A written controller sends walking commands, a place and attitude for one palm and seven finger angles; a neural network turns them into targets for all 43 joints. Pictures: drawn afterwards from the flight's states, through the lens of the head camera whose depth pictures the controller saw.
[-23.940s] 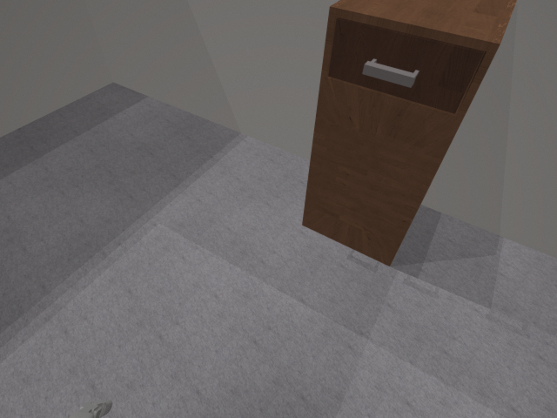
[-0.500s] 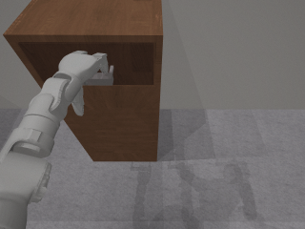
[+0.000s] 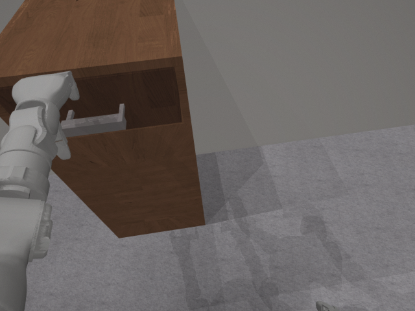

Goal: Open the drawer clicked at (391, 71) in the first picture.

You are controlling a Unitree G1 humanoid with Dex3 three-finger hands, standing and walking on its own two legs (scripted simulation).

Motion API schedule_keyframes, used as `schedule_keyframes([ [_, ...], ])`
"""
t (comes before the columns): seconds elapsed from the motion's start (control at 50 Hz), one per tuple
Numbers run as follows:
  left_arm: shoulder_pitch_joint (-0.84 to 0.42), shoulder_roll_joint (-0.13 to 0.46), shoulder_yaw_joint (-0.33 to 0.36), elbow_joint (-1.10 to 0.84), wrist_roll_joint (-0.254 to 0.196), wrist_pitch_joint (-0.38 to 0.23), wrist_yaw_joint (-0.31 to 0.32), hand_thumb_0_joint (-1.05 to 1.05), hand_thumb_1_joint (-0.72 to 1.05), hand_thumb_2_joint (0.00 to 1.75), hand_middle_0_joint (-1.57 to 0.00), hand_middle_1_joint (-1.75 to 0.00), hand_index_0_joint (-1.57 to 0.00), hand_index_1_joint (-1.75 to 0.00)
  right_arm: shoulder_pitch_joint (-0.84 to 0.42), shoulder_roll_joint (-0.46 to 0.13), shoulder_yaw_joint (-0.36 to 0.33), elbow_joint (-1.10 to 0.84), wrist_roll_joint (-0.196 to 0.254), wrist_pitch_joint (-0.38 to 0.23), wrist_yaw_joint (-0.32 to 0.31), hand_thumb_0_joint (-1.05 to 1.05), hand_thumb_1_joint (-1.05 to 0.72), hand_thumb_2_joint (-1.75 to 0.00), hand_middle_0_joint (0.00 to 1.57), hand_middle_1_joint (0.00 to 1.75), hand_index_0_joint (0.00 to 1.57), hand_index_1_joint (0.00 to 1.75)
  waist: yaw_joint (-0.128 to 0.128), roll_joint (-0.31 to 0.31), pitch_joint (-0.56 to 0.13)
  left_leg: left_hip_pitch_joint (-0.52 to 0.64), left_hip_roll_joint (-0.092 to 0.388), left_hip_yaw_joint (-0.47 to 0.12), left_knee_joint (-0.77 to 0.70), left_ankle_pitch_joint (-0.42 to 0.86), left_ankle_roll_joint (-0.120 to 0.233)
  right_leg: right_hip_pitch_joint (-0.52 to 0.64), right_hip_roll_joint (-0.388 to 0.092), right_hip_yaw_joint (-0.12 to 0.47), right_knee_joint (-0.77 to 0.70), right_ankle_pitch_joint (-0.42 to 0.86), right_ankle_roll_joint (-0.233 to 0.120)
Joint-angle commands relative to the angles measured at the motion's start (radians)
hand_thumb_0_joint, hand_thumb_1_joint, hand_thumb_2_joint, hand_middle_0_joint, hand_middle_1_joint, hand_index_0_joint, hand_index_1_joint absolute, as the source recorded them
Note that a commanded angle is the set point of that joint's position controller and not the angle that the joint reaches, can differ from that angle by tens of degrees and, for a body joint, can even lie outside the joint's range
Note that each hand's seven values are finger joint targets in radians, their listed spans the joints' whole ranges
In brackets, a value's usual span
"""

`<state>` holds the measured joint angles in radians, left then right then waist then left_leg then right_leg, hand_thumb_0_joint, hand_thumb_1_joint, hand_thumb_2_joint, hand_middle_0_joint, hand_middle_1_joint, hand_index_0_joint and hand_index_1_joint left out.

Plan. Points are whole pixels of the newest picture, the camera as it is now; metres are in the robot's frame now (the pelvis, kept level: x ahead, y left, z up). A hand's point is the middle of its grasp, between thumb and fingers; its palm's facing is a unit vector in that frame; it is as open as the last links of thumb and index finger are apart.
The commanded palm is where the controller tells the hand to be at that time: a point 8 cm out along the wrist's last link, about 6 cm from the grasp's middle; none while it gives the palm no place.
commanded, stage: lower the fingers behind the handle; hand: left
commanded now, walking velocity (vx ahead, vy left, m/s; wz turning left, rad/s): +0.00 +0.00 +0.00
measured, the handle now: (95, 118) +0.53 +0.25 +0.07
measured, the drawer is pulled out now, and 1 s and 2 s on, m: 0.00 0.00 0.00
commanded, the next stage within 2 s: close the thumb around the handle in 1.44 s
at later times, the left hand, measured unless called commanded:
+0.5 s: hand (87, 116) +0.49 +0.24 +0.10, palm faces +0.09 +0.01 -1.00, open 13.3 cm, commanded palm +0.47 +0.27 +0.14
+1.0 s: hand (85, 133) +0.48 +0.26 +0.07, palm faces -0.06 +0.03 -1.00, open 13.8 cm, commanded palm +0.47 +0.28 +0.10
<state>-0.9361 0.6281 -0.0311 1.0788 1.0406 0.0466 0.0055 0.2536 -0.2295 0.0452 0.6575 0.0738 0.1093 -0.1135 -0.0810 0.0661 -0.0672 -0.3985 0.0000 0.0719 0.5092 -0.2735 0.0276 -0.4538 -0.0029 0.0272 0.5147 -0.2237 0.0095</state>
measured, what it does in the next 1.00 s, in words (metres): stands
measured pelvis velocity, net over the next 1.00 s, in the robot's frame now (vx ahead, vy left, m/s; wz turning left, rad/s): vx -0.03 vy -0.01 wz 0.02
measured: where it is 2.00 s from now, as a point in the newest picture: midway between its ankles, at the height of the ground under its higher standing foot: outside the picture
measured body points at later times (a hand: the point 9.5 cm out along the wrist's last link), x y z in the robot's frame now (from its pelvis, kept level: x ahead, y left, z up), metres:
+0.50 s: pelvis +0.00 +0.01 -0.02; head +0.07 +0.00 +0.43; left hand +0.48 +0.24 +0.16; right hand +0.06 -0.25 -0.15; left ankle -0.02 +0.10 -0.73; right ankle +0.01 -0.12 -0.73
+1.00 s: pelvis -0.03 -0.01 -0.03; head +0.08 -0.01 +0.41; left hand +0.48 +0.25 +0.12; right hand -0.03 -0.31 -0.14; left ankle -0.02 +0.10 -0.73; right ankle +0.01 -0.12 -0.73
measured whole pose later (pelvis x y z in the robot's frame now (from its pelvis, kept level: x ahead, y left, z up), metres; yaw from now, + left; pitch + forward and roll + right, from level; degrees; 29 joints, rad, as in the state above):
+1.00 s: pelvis -0.03 -0.01 -0.03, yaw +1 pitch +17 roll -1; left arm -0.99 0.68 -0.03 1.09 1.08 -0.12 0.13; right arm 0.41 -0.33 -0.04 0.66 0.04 0.05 -0.10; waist -0.14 0.03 -0.08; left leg -0.72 0.02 0.03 0.75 -0.33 0.01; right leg -0.75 0.01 -0.01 0.71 -0.26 -0.01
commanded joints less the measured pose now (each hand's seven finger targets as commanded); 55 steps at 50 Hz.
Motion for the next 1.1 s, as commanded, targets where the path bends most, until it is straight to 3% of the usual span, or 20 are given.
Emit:
schedule_keyframes([
  [0.0,-0.394,0.212,-0.015,-0.233,-0.004,-0.145,-0.048,0.0,-0.5,0.3,-0.3,-1.2,-0.3,-1.2,0.09,-0.201,-0.103,-0.097,-0.023,-0.048,-0.019,0.0,-0.9,-0.9,0.2,0.3,0.2,0.3,-0.024,-0.104,-0.258,0.038,-0.014,-0.031,-0.009,0.115,0.03,0.115,0.011,-0.027,-0.048,0.093,-0.019],
  [0.04,-0.493,0.094,-0.101,-0.384,-0.043,-0.236,-0.06,0.0,-0.5,0.3,-0.3,-1.2,-0.3,-1.2,0.121,-0.187,-0.123,-0.09,-0.033,-0.062,-0.01,0.0,-0.9,-0.9,0.2,0.3,0.2,0.3,-0.061,-0.025,-0.297,0.136,-0.015,-0.053,0.032,0.168,0.034,0.032,0.019,-0.027,-0.04,0.092,-0.025],
  [0.1,-0.56,0.122,-0.047,-0.559,-0.093,-0.328,-0.03,0.0,-0.5,0.3,-0.3,-1.2,-0.3,-1.2,0.161,-0.192,-0.146,-0.061,-0.048,-0.077,-0.002,0.0,-0.9,-0.9,0.2,0.3,0.2,0.3,-0.047,0.115,-0.429,0.275,-0.017,-0.09,0.083,0.283,0.019,-0.046,0.032,-0.034,0.004,0.107,-0.041],
  [0.14,-0.559,0.096,-0.059,-0.565,-0.108,-0.333,0.012,0.0,-0.5,0.3,-0.3,-1.2,-0.3,-1.2,0.185,-0.198,-0.156,-0.034,-0.051,-0.079,0.01,0.0,-0.9,-0.9,0.2,0.3,0.2,0.3,-0.053,0.139,-0.44,0.297,-0.016,-0.106,0.11,0.355,0.001,-0.097,0.041,-0.051,0.028,0.121,-0.047],
  [0.16,-0.548,0.03,-0.105,-0.525,-0.106,-0.319,0.033,0.0,-0.5,0.3,-0.3,-1.2,-0.3,-1.2,0.191,-0.189,-0.153,-0.02,-0.051,-0.081,0.018,0.0,-0.9,-0.9,0.2,0.3,0.2,0.3,-0.062,0.117,-0.421,0.286,-0.011,-0.117,0.116,0.354,-0.001,-0.124,0.041,-0.058,0.036,0.107,-0.044],
  [0.18,-0.525,0.024,-0.097,-0.476,-0.107,-0.292,0.057,0.0,-0.5,0.3,-0.3,-1.2,-0.3,-1.2,0.197,-0.197,-0.159,-0.002,-0.044,-0.078,0.029,0.0,-0.9,-0.9,0.2,0.3,0.2,0.3,-0.062,0.111,-0.349,0.252,-0.005,-0.13,0.109,0.342,-0.016,-0.167,0.047,-0.072,0.038,0.098,-0.05],
  [0.2,-0.547,0.035,-0.081,-0.451,-0.099,-0.274,0.085,0.0,-0.5,0.3,-0.3,-1.2,-0.3,-1.2,0.202,-0.201,-0.155,0.01,-0.05,-0.079,0.04,0.0,-0.9,-0.9,0.2,0.3,0.2,0.3,-0.062,0.1,-0.345,0.224,-0.004,-0.134,0.104,0.327,-0.02,-0.168,0.047,-0.076,0.046,0.089,-0.05],
  [0.24,-0.516,0.153,0.027,-0.37,-0.075,-0.218,0.144,0.0,-0.5,0.3,-0.3,-1.2,-0.3,-1.2,0.206,-0.219,-0.153,0.016,-0.053,-0.067,0.052,0.0,-0.9,-0.9,0.2,0.3,0.2,0.3,-0.033,0.051,-0.347,0.138,-0.014,-0.128,0.1,0.32,-0.02,-0.124,0.053,-0.081,0.053,0.103,-0.06],
  [0.3,-0.511,0.178,0.055,-0.273,-0.015,-0.122,0.217,0.0,-0.5,0.3,-0.3,-1.2,-0.3,-1.2,0.192,-0.201,-0.136,0.006,-0.06,-0.057,0.076,0.0,-0.9,-0.9,0.2,0.3,0.2,0.3,-0.007,0.081,-0.391,0.076,-0.016,-0.11,0.106,0.361,-0.019,-0.07,0.05,-0.086,0.086,0.141,-0.063],
  [0.34,-0.484,0.267,0.13,-0.253,0.023,-0.065,0.246,0.0,-0.5,0.3,-0.3,-1.2,-0.3,-1.2,0.18,-0.208,-0.134,-0.007,-0.07,-0.051,0.085,0.0,-0.9,-0.9,0.2,0.3,0.2,0.3,0.028,0.089,-0.479,0.079,-0.011,-0.101,0.12,0.465,-0.022,-0.004,0.052,-0.086,0.109,0.21,-0.064],
  [0.38,-0.467,0.221,0.079,-0.209,0.051,0.008,0.253,0.0,-0.5,0.3,-0.3,-1.2,-0.3,-1.2,0.171,-0.199,-0.129,-0.012,-0.068,-0.034,0.09,0.0,-0.9,-0.9,0.2,0.3,0.2,0.3,0.012,0.031,-0.474,0.049,-0.006,-0.082,0.124,0.463,-0.013,0.027,0.051,-0.084,0.108,0.242,-0.053],
  [0.5,-0.452,0.209,0.025,-0.022,0.052,0.095,0.197,0.0,-0.5,0.3,-0.3,-1.2,-0.3,-1.2,0.144,-0.203,-0.106,-0.028,-0.043,-0.013,0.059,0.0,-0.9,-0.9,0.2,0.3,0.2,0.3,-0.031,-0.128,-0.276,-0.079,-0.011,-0.06,0.05,0.136,0.012,0.015,0.039,-0.07,0.032,0.062,-0.033],
  [0.64,-0.425,0.299,0.042,0.023,0.058,0.004,0.1,0.0,-0.5,0.3,-0.3,-1.2,-0.3,-1.2,0.143,-0.207,-0.087,-0.067,-0.037,-0.027,0.01,0.0,-0.9,-0.9,0.2,0.3,0.2,0.3,-0.04,-0.16,-0.227,-0.175,-0.02,-0.042,0.05,-0.044,0.023,0.02,0.021,-0.035,0.009,-0.064,-0.018],
  [0.78,-0.366,0.302,0.029,0.04,0.04,-0.088,0.087,0.0,-0.5,0.3,-0.3,-1.2,-0.3,-1.2,0.189,-0.215,-0.093,-0.09,-0.031,-0.064,-0.005,0.0,-0.9,-0.9,0.2,0.3,0.2,0.3,-0.052,-0.138,-0.224,-0.255,-0.023,-0.032,0.095,-0.119,0.021,-0.034,0.018,-0.018,0.032,-0.124,-0.012],
  [0.84,-0.397,0.308,0.047,-0.018,0.024,-0.123,0.097,0.0,-0.5,0.3,-0.3,-1.2,-0.3,-1.2,0.22,-0.218,-0.107,-0.082,-0.031,-0.076,0.0,0.0,-0.9,-0.9,0.2,0.3,0.2,0.3,-0.056,-0.134,-0.285,-0.254,-0.022,-0.032,0.121,-0.092,0.024,-0.026,0.02,-0.013,0.049,-0.091,-0.012],
  [0.88,-0.355,0.328,0.062,-0.006,0.03,-0.119,0.115,0.0,-0.5,0.3,-0.3,-1.2,-0.3,-1.2,0.232,-0.22,-0.111,-0.078,-0.032,-0.077,0.004,0.0,-0.9,-0.9,0.2,0.3,0.2,0.3,-0.039,-0.092,-0.314,-0.26,-0.024,-0.028,0.131,-0.077,0.022,-0.022,0.02,-0.01,0.062,-0.073,-0.015],
  [0.96,-0.48,0.335,0.084,-0.188,0.017,-0.187,0.141,0.0,-0.5,0.3,-0.3,-1.2,-0.3,-1.2,0.254,-0.215,-0.129,-0.064,-0.044,-0.086,0.009,0.0,-0.9,-0.9,0.2,0.3,0.2,0.3,-0.056,-0.004,-0.448,-0.2,-0.022,-0.041,0.166,0.001,0.03,-0.003,0.024,0.005,0.086,0.007,-0.019],
  [0.98,-0.421,0.369,0.122,-0.142,0.016,-0.182,0.157,0.0,-0.5,0.3,-0.3,-1.2,-0.3,-1.2,0.262,-0.213,-0.13,-0.055,-0.046,-0.082,0.009,0.0,-0.9,-0.9,0.2,0.3,0.2,0.3,-0.039,-0.011,-0.454,-0.212,-0.026,-0.04,0.169,0.011,0.03,0.016,0.024,0.003,0.093,0.016,-0.021],
  [1.02,-0.413,0.339,0.103,-0.108,0.017,-0.161,0.175,0.0,-0.5,0.3,-0.3,-1.2,-0.3,-1.2,0.259,-0.216,-0.126,-0.043,-0.046,-0.08,0.012,0.0,-0.9,-0.9,0.2,0.3,0.2,0.3,-0.05,-0.012,-0.406,-0.223,-0.022,-0.041,0.165,0.011,0.025,-0.025,0.028,-0.012,0.095,0.013,-0.019],
  [1.08,-0.455,0.385,0.15,-0.207,0.026,-0.175,0.214,0.0,-0.5,0.3,-0.3,-1.2,-0.3,-1.2,0.253,-0.214,-0.131,-0.037,-0.056,-0.08,0.02,0.0,-0.9,-0.9,0.2,0.3,0.2,0.3,-0.026,0.058,-0.486,-0.173,-0.021,-0.048,0.171,0.091,0.025,0.002,0.032,-0.013,0.112,0.075,-0.028],
])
